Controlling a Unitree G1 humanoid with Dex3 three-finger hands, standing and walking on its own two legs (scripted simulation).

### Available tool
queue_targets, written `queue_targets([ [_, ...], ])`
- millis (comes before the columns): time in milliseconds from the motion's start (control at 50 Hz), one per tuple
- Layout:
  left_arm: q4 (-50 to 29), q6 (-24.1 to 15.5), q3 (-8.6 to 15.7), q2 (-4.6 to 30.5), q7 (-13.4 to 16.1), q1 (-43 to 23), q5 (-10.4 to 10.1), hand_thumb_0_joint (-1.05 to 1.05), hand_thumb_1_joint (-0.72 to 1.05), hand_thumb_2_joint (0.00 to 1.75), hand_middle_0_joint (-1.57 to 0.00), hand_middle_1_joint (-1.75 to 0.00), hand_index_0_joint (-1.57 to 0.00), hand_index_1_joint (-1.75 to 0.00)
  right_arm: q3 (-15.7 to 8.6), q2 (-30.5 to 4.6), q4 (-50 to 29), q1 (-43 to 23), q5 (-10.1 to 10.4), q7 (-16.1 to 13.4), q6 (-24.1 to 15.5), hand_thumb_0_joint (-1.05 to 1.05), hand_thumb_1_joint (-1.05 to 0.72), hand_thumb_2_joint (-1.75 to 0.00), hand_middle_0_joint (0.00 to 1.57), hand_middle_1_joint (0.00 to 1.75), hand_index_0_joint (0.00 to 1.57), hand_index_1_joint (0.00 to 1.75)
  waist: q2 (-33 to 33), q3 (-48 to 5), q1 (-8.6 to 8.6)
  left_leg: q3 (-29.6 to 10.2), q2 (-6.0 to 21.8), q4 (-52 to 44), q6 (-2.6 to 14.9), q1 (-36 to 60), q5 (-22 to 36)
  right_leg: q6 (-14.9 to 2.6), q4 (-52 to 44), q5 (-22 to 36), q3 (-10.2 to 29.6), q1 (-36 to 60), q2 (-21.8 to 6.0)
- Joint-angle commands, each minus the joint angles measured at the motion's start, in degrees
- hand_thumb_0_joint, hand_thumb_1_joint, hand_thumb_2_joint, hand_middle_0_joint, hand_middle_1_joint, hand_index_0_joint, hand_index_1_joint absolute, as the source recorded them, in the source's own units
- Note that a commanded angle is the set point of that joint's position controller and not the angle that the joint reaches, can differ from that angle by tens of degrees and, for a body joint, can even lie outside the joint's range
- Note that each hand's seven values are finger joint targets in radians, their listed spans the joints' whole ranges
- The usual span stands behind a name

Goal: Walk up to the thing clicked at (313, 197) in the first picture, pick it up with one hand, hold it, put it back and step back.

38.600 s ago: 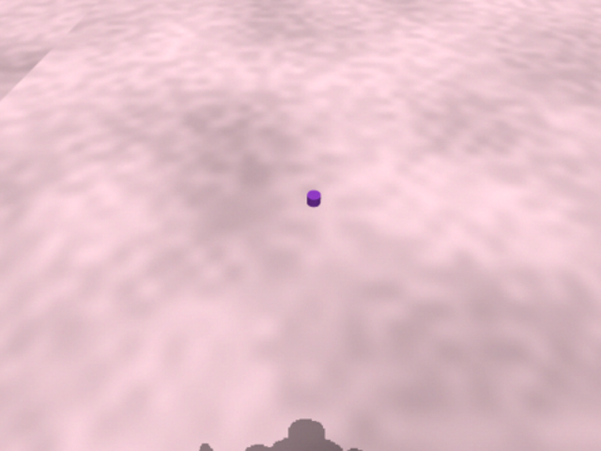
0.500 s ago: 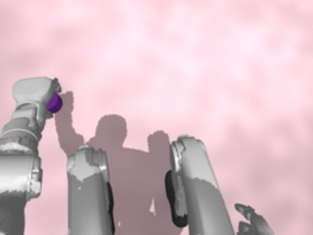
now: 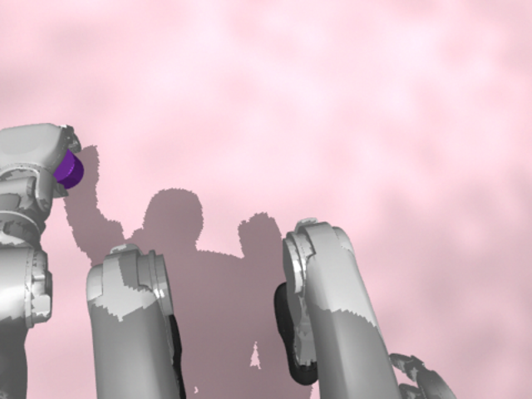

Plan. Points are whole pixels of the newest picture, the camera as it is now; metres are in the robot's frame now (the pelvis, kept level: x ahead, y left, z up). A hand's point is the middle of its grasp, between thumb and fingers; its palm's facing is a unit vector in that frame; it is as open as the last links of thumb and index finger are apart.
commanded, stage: lower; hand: left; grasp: from above
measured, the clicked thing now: (57, 167) +0.47 +0.28 -0.19
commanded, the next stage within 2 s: rest in 0.38 s
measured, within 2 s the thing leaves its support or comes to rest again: rests again in 1.36 s
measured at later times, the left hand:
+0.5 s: hand (63, 180) +0.45 +0.29 -0.22, palm faces -0.47 -0.08 -0.88, open 8.6 cm
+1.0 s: hand (75, 184) +0.45 +0.28 -0.27, palm faces -0.48 -0.11 -0.87, open 8.6 cm
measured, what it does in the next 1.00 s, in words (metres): stands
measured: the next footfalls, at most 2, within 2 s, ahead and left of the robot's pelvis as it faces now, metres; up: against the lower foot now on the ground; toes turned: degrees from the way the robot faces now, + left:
none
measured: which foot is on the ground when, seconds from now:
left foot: down 0.00-1.00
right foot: down 0.00-1.00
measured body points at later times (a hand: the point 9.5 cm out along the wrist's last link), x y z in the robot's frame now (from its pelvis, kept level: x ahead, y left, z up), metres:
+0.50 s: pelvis +0.00 +0.00 -0.03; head +0.25 +0.08 +0.34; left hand +0.47 +0.29 -0.17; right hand +0.05 -0.27 -0.12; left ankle +0.08 +0.14 -0.30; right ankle +0.10 -0.13 -0.30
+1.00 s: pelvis +0.01 +0.01 -0.04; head +0.28 +0.09 +0.31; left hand +0.48 +0.28 -0.22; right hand +0.05 -0.26 -0.12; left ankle +0.08 +0.14 -0.30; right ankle +0.10 -0.13 -0.30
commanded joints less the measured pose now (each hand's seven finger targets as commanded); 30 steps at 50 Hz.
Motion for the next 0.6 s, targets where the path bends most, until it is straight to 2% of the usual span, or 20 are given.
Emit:
queue_targets([
  [0,-7.98,-0.13,0.97,14.25,2.84,-18.64,-0.21,0.0,0.64,0.56,-0.98,-0.6,-1.01,-0.57,-4.12,-13.74,-0.54,11.25,-0.19,-0.57,-0.09,0.0,-0.91,-0.9,0.2,0.3,0.2,0.3,15.51,-39.09,-0.1,7.29,-0.74,-12.85,3.44,28.39,8.0,-5.03,-14.14,11.33,-6.7,18.7,1.35],
  [20,-7.57,-0.13,0.83,14.11,2.92,-18.72,-0.08,0.0,0.66,0.56,-0.99,-0.61,-1.03,-0.57,-3.8,-13.74,-0.58,11.6,-0.23,-0.48,-0.1,0.0,-0.91,-0.9,0.2,0.3,0.2,0.3,15.15,-38.57,-0.58,7.14,-0.81,-12.7,3.42,28.28,8.24,-5.05,-13.79,11.66,-6.89,19.05,1.41],
  [80,-5.04,0.02,0.67,13.87,3.33,-17.88,-0.02,0.0,0.65,0.55,-1.0,-0.58,-1.04,-0.55,-3.42,-13.84,-0.6,10.94,-0.32,-0.48,-0.03,0.0,-0.91,-0.9,0.2,0.3,0.2,0.3,14.83,-37.27,-0.53,7.04,-0.91,-12.35,3.47,27.32,7.78,-5.05,-13.23,11.35,-7.01,17.77,1.44],
  [100,-4.44,-0.16,0.55,13.85,3.47,-18.38,-0.12,0.0,0.65,0.55,-1.0,-0.6,-1.03,-0.56,-3.17,-14.0,-0.67,10.68,-0.54,-0.37,-0.11,0.0,-0.91,-0.9,0.2,0.3,0.2,0.3,14.85,-35.71,-1.36,6.86,-0.86,-12.15,3.53,26.05,7.0,-4.96,-13.2,10.63,-7.18,17.17,1.4],
  [140,-3.15,-0.57,0.01,13.85,3.77,-18.92,0.33,0.0,0.62,0.55,-0.99,-0.58,-1.02,-0.55,-2.81,-14.1,-0.5,10.58,-0.64,-0.44,-0.22,0.0,-0.91,-0.9,0.2,0.3,0.2,0.3,13.45,-35.25,-1.84,6.43,-0.93,-11.56,3.63,25.3,6.29,-4.98,-12.94,10.08,-7.5,16.68,1.66],
  [180,-3.66,-1.08,1.34,15.59,4.41,-19.48,0.52,0.0,0.64,0.54,-0.99,-0.59,-1.03,-0.55,-2.39,-14.52,-0.75,10.59,-1.07,-0.42,-0.53,0.0,-0.91,-0.9,0.2,0.3,0.2,0.3,15.45,-35.64,-1.45,6.34,-0.92,-11.27,3.35,26.49,7.22,-4.98,-11.96,10.72,-7.77,16.39,1.37],
  [200,-2.15,-1.19,0.9,15.49,4.54,-18.7,0.91,0.0,0.65,0.54,-1.01,-0.58,-1.04,-0.55,-2.19,-14.28,-0.59,10.42,-1.21,-0.29,-0.67,0.0,-0.91,-0.9,0.2,0.3,0.2,0.3,15.57,-35.16,-1.54,6.37,-0.95,-10.99,3.35,26.04,7.2,-4.99,-11.71,10.84,-7.73,16.47,1.56],
  [220,-3.65,-1.63,1.19,15.85,4.87,-20.24,1.13,0.0,0.67,0.56,-1.01,-0.6,-1.04,-0.56,-2.12,-14.56,-0.59,10.59,-1.47,-0.22,-0.71,0.0,-0.91,-0.9,0.2,0.3,0.2,0.3,15.78,-35.77,-2.22,6.33,-0.92,-10.55,3.39,26.29,7.58,-4.85,-11.59,11.34,-7.81,16.75,1.54],
  [280,-2.39,-1.81,1.81,16.66,6.07,-20.04,1.32,0.0,0.68,0.56,-1.01,-0.61,-1.05,-0.57,-1.79,-15.25,-0.8,10.21,-1.8,-0.23,-1.03,0.0,-0.91,-0.9,0.2,0.3,0.2,0.3,17.2,-35.89,-2.48,5.97,-0.76,-9.68,3.13,27.8,8.39,-4.89,-10.54,12.1,-8.23,15.22,1.51],
  [320,-0.13,-1.81,1.4,16.16,6.67,-19.06,1.83,0.0,0.68,0.55,-1.01,-0.62,-1.05,-0.58,-1.47,-15.07,-0.73,10.12,-2.3,0.1,-1.5,0.0,-0.91,-0.9,0.2,0.3,0.2,0.3,17.05,-33.74,-2.99,5.81,-0.74,-9.2,3.16,26.73,7.57,-4.89,-10.19,11.64,-8.48,14.4,1.7],
  [340,-2.25,-2.1,2.06,17.57,7.03,-20.34,2.01,0.0,0.67,0.56,-1.01,-0.61,-1.04,-0.58,-1.33,-15.36,-0.73,10.22,-2.46,0.16,-1.43,0.0,-0.91,-0.9,0.2,0.3,0.2,0.3,17.36,-34.9,-2.99,5.84,-0.76,-8.96,3.25,26.11,7.71,-4.7,-10.63,11.73,-8.47,15.49,1.85],
  [360,-2.58,-2.04,3.42,19.1,7.54,-19.71,1.86,0.0,0.67,0.54,-1.02,-0.6,-1.05,-0.56,-1.24,-15.5,-0.86,10.3,-2.42,0.11,-1.46,0.0,-0.91,-0.9,0.2,0.3,0.2,0.3,18.19,-35.56,-1.91,6.12,-0.92,-8.88,3.16,26.49,8.19,-4.78,-10.23,12.06,-8.29,15.94,1.64],
  [380,-3.13,-1.95,3.93,19.49,7.86,-18.99,2.15,0.0,0.69,0.55,-1.02,-0.6,-1.06,-0.56,-1.13,-15.5,-1.15,10.43,-2.79,0.26,-1.57,0.0,-0.91,-0.9,0.2,0.3,0.2,0.3,19.72,-37.11,-1.94,5.99,-0.8,-8.84,2.91,27.86,9.36,-4.82,-9.41,12.87,-8.59,16.49,1.57],
  [440,-1.39,-1.34,2.65,17.24,8.38,-18.57,1.99,0.0,0.69,0.57,-1.02,-0.63,-1.05,-0.59,-1.01,-15.39,-0.81,9.99,-2.99,0.69,-1.67,0.0,-0.91,-0.9,0.2,0.3,0.2,0.3,19.37,-36.45,-2.84,5.63,-0.63,-8.19,2.94,27.67,9.83,-4.82,-8.79,13.94,-8.94,15.43,1.94],
  [460,1.25,-1.1,1.91,16.05,8.4,-18.37,1.54,0.0,0.69,0.57,-1.02,-0.63,-1.05,-0.6,-0.61,-15.19,-0.7,9.92,-3.36,0.98,-2.02,0.0,-0.91,-0.9,0.2,0.3,0.2,0.3,17.9,-33.49,-4.36,5.62,-0.55,-7.32,3.18,25.67,8.8,-4.57,-8.9,13.45,-9.0,15.02,1.98],
  [480,0.84,-1.18,2.39,16.99,8.47,-19.13,1.32,0.0,0.69,0.59,-1.01,-0.61,-1.04,-0.57,-0.52,-15.79,-0.6,10.47,-3.69,1.21,-2.39,0.0,-0.9,-0.89,0.2,0.3,0.2,0.3,16.77,-32.57,-4.78,5.52,-0.61,-6.98,3.35,24.42,7.99,-4.45,-9.13,12.8,-9.15,14.99,1.99],
  [500,-0.21,-1.23,3.54,19.05,8.66,-18.27,1.34,0.0,0.67,0.59,-1.01,-0.59,-1.04,-0.56,-0.5,-16.08,-0.39,10.5,-3.61,1.28,-2.52,0.0,-0.9,-0.9,0.2,0.3,0.2,0.3,17.71,-33.23,-3.34,5.49,-0.67,-7.38,3.22,24.81,8.28,-4.6,-8.97,12.73,-9.1,15.53,2.0],
  [540,-0.04,-1.19,3.94,20.27,8.8,-16.84,1.44,0.0,0.69,0.56,-1.02,-0.57,-1.05,-0.54,-0.05,-15.97,-0.78,9.79,-3.74,1.51,-2.71,0.0,-0.9,-0.9,0.2,0.3,0.2,0.3,18.72,-34.44,-2.43,5.52,-0.48,-6.77,3.19,25.08,9.13,-4.55,-8.66,13.45,-8.96,16.66,2.22],
  [560,-0.03,-1.19,3.65,19.51,8.86,-17.14,1.35,0.0,0.69,0.55,-1.02,-0.58,-1.05,-0.54,-0.03,-16.1,-0.79,9.82,-3.85,1.7,-2.76,0.0,-0.9,-0.9,0.2,0.3,0.2,0.3,17.7,-34.92,-3.2,5.27,-0.46,-6.51,3.29,24.97,8.94,-4.46,-8.44,13.49,-9.23,16.74,2.33],
  [580,-0.99,-1.37,4.0,20.26,9.21,-17.78,1.26,0.0,0.7,0.56,-1.02,-0.59,-1.06,-0.55,0.17,-16.11,-0.85,9.93,-3.93,1.86,-2.74,0.0,-0.9,-0.89,0.2,0.3,0.2,0.3,18.33,-35.19,-3.29,5.33,-0.43,-6.27,3.32,24.37,9.29,-4.35,-8.54,13.96,-9.13,17.78,2.3],
])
